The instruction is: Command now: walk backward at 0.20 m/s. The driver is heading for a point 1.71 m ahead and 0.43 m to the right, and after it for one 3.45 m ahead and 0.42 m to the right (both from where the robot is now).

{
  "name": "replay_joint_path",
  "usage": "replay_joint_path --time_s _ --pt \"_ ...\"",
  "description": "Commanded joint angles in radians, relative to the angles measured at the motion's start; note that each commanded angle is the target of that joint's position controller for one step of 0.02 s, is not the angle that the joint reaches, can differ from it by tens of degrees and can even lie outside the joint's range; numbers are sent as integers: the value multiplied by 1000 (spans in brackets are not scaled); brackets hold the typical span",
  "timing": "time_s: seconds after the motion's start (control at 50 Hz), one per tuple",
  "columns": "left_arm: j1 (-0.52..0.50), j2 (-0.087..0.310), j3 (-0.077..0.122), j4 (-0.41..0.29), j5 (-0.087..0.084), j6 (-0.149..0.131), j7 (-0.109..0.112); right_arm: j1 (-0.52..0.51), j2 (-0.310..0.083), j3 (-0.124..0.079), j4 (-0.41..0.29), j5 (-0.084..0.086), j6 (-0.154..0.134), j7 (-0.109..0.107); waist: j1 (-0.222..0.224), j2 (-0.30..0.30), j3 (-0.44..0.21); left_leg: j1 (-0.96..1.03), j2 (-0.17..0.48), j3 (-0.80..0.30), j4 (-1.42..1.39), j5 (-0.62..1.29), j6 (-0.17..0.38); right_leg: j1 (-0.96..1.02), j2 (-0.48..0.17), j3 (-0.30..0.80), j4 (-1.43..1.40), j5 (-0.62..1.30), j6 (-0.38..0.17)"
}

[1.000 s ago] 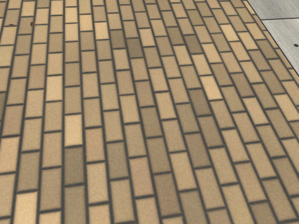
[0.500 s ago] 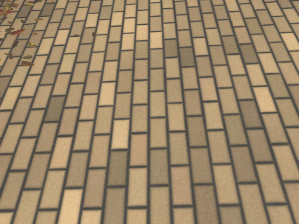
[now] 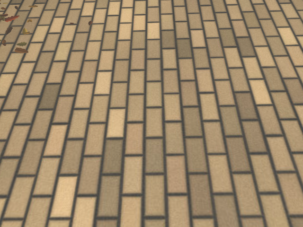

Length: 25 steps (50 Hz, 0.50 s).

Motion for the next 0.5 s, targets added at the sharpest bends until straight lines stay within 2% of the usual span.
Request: replay_joint_path --time_s 0.02,0.04,0.06,0.08,0.1,0.12,0.14,0.16,0.18,0.22,0.3,0.4,0.44,0.46,0.48,0.5 --pt "98 70 13 -14 4 -27 6 -23 -155 -35 -27 12 8 -4 24 74 -103 54 180 -155 -10 490 109 107 -41 46 -330 251 9" --pt "63 163 31 -36 18 -39 8 54 -121 -31 -27 15 8 0 -33 -129 -114 -38 56 -66 141 181 59 164 -218 276 -412 496 -12" --pt "46 221 34 -63 12 -40 -3 60 -90 -26 -26 10 17 -7 3 -265 -156 -102 -93 9 304 -340 30 119 -406 430 -410 755 -155" --pt "81 167 15 -44 24 -44 -8 65 -101 -30 -5 5 25 -10 20 -201 -179 -20 -85 -110 426 -356 44 13 -410 461 -461 523 -201" --pt "-7 104 -3 -47 29 -46 -7 68 -89 -29 14 13 22 -2 -29 -153 -116 -13 -58 -134 433 -254 58 -50 -333 389 -516 125 -167" --pt "-77 73 -13 -55 32 -44 -7 79 -79 -24 33 9 12 8 -53 -164 -71 -20 -37 -97 407 -184 50 -64 -259 336 -563 -127 -110" --pt "-65 84 -11 -44 29 -45 -3 85 -82 -23 42 -6 0 18 -46 -218 -57 -64 -31 -45 392 -162 32 4 -229 328 -595 -179 -88" --pt "-17 107 -4 -23 21 -44 -1 81 -94 -23 50 -20 -13 24 -25 -220 -45 -120 -29 -3 379 -166 14 89 -219 328 -603 -162 -95" --pt "31 116 1 -2 13 -45 -1 57 -96 -21 50 -25 -25 27 -2 -181 -45 -162 -20 23 359 -168 1 162 -228 337 -603 -145 -106" --pt "107 124 7 37 5 -53 0 8 -76 -15 35 -18 -43 32 30 -129 -44 -219 -7 47 313 -172 -13 266 -253 360 -601 -136 -125" --pt "155 113 14 79 10 -69 -1 6 -48 -8 29 -11 -67 39 37 -152 -37 -205 -1 77 229 -196 -2 264 -261 361 -612 -162 -146" --pt "98 120 25 69 8 -74 -13 96 -24 1 49 -6 -84 37 -9 -151 -36 14 -9 117 30 -202 52 48 -245 325 -600 -194 -152" --pt "41 123 32 52 2 -66 -18 216 -6 4 93 -1 -87 28 -67 -118 -27 218 -25 163 -162 -46 87 -116 -203 275 -532 -245 -124" --pt "8 107 32 37 5 -65 -21 288 -14 2 121 -1 -90 20 -96 -72 -10 334 -26 151 -228 -48 100 -239 -164 237 -440 -277 -95" --pt "-32 51 18 7 5 -71 -27 351 -47 0 133 -13 -100 10 -118 73 -18 448 124 -53 -332 -215 119 -407 -91 148 -208 -245 -57" --pt "-52 -39 -5 -24 4 -84 -35 381 -105 -7 121 -12 -108 8 -109 205 -63 465 371 -406 -451 -484 154 -496 22 -7 94 -140 -14"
